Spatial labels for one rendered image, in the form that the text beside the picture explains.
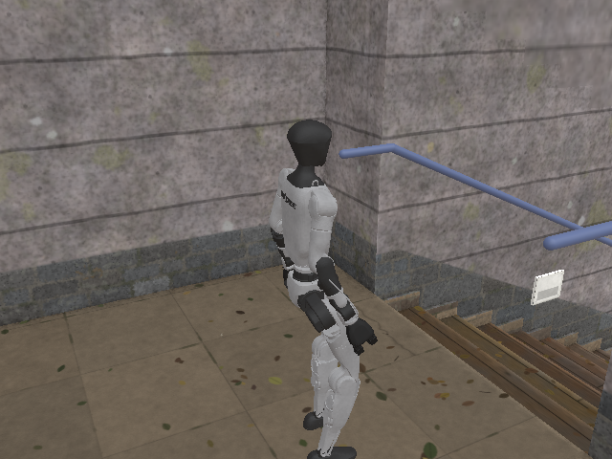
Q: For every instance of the robot left foot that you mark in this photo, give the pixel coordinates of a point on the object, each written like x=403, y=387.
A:
x=311, y=421

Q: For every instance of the right robot upper arm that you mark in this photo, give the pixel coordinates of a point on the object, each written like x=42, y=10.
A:
x=323, y=209

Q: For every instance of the robot head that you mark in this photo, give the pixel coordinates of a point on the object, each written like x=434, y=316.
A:
x=310, y=140

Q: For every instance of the robot left forearm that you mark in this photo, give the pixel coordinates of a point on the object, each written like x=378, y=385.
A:
x=288, y=264

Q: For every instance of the left robot upper arm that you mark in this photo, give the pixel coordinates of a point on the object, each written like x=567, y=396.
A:
x=275, y=219

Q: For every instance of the robot left hand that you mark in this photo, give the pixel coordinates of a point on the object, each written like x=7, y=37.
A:
x=285, y=273

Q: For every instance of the robot right hand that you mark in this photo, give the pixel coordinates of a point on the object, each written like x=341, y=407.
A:
x=358, y=333

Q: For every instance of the robot right forearm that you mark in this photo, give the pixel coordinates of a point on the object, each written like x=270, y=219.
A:
x=325, y=271

